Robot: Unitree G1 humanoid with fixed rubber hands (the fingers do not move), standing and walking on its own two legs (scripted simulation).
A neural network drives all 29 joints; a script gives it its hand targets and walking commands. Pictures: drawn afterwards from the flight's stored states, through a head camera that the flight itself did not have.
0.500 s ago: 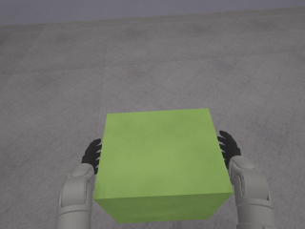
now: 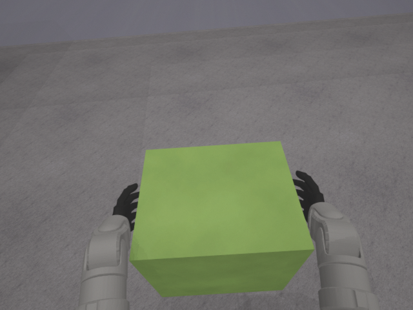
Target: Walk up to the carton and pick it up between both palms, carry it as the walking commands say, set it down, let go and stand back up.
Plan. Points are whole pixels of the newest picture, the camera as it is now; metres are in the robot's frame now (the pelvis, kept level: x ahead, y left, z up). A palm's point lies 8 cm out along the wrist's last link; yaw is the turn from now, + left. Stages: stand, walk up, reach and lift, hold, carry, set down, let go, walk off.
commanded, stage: reach and lift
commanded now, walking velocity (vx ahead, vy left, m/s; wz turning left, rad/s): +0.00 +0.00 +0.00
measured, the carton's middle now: (217, 223) +0.29 +0.00 -0.03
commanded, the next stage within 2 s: hold in 0.18 s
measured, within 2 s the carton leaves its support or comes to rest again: neither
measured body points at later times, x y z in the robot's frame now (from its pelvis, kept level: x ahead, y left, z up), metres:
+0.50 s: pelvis +0.01 +0.00 +0.00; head -0.02 +0.00 +0.45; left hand +0.29 +0.19 +0.03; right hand +0.29 -0.18 +0.04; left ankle +0.01 +0.13 -0.75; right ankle +0.02 -0.14 -0.75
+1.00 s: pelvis +0.01 +0.00 +0.00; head -0.01 +0.00 +0.45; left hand +0.28 +0.19 +0.02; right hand +0.29 -0.19 +0.03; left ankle +0.01 +0.13 -0.75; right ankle +0.02 -0.14 -0.75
